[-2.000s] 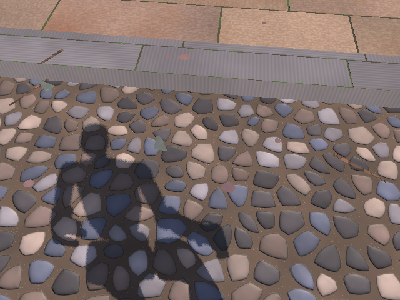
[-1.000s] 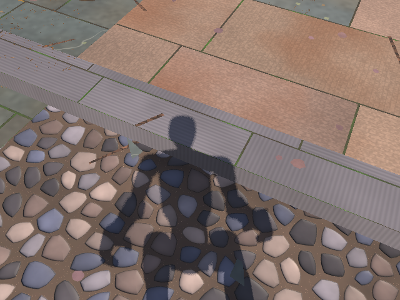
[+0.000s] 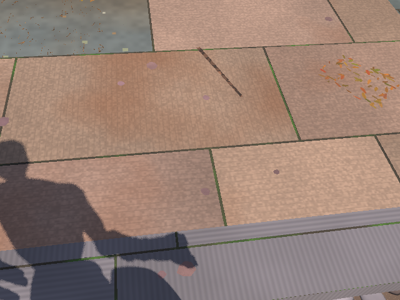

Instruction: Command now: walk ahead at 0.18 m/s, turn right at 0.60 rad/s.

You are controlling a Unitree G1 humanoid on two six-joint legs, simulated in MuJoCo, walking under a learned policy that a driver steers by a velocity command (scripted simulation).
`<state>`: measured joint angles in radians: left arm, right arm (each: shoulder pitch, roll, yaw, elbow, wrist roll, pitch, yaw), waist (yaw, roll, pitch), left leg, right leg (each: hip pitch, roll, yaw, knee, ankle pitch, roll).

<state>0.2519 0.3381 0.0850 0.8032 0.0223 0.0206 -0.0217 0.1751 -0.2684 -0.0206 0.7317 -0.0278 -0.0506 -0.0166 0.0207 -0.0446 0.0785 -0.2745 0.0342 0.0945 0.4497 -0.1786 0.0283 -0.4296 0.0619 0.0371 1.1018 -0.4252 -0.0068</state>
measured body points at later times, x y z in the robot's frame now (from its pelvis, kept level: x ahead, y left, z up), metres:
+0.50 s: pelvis +0.07 -0.02 +0.00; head +0.09 -0.04 +0.45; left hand +0.29 +0.20 -0.09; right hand +0.13 -0.31 -0.13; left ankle +0.07 +0.14 -0.71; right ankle +0.09 -0.11 -0.74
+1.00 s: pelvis +0.09 +0.01 +0.00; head +0.09 +0.01 +0.45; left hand +0.21 +0.26 -0.14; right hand +0.12 -0.25 -0.14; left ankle +0.09 +0.14 -0.74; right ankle +0.09 -0.11 -0.74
